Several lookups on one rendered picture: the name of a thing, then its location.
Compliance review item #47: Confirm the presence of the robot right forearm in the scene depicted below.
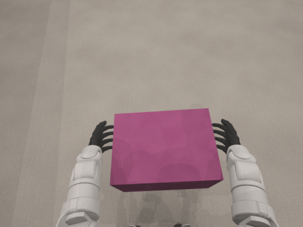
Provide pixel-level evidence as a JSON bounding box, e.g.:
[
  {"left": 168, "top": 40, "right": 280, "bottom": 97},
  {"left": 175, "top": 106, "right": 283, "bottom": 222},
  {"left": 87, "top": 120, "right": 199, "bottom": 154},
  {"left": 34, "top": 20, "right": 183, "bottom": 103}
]
[{"left": 226, "top": 145, "right": 279, "bottom": 227}]

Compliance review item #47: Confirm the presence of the right robot hand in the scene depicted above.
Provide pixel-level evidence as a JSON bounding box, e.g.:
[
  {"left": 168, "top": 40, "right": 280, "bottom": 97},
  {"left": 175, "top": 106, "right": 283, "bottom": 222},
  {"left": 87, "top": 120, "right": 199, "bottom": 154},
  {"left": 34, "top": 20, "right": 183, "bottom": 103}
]
[{"left": 212, "top": 119, "right": 240, "bottom": 153}]

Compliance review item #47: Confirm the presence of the left robot hand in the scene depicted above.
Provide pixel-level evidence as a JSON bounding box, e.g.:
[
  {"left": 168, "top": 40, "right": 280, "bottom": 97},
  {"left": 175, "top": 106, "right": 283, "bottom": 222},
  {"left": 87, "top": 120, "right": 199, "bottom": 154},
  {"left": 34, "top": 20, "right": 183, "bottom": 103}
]
[{"left": 89, "top": 121, "right": 114, "bottom": 153}]

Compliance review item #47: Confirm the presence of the carton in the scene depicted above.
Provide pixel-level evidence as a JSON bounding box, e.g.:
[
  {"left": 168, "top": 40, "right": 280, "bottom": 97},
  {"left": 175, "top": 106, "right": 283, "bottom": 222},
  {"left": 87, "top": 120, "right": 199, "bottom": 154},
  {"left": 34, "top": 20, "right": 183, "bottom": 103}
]
[{"left": 110, "top": 108, "right": 223, "bottom": 192}]

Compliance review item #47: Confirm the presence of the robot left forearm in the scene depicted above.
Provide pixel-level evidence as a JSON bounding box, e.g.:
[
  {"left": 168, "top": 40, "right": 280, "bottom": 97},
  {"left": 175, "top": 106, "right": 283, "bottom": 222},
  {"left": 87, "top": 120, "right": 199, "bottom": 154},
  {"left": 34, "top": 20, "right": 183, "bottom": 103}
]
[{"left": 56, "top": 145, "right": 103, "bottom": 227}]

